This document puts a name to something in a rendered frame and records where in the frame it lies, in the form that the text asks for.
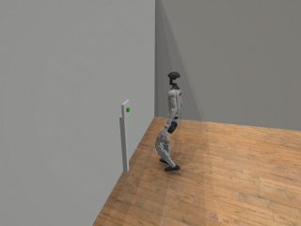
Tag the robot left forearm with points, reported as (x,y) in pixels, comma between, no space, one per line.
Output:
(170,118)

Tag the right robot shin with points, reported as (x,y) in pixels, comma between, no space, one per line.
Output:
(167,147)

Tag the right robot thigh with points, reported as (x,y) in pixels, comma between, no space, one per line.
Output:
(166,140)

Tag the panel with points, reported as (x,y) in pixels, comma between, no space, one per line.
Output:
(123,135)

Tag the left robot upper arm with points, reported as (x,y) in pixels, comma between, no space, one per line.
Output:
(172,97)

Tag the left robot hand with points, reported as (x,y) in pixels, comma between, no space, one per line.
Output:
(162,134)

